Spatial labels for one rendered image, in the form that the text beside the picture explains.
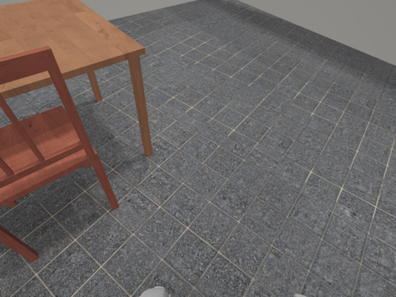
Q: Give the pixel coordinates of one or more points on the chair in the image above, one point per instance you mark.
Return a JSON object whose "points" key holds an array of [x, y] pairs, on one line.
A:
{"points": [[42, 148]]}

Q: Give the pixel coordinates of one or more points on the table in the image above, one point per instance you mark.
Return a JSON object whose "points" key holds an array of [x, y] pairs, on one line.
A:
{"points": [[81, 40]]}

